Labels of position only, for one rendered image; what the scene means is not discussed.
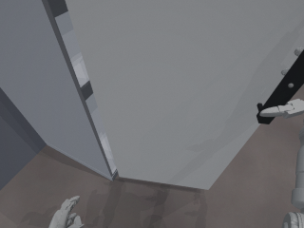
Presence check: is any handle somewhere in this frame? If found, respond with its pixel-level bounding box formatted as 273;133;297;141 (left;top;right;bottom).
256;49;304;124

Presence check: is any right robot forearm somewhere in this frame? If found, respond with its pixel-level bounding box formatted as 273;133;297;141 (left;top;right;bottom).
291;119;304;215

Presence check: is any fridge door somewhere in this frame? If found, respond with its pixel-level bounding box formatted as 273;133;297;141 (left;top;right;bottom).
65;0;304;190

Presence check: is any robot right upper arm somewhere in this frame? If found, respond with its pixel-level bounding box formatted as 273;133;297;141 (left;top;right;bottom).
281;212;304;228

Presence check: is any right robot hand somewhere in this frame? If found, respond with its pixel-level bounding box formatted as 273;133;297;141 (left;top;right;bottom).
259;47;304;119

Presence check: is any left robot hand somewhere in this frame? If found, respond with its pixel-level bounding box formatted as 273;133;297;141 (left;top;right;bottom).
48;196;84;228

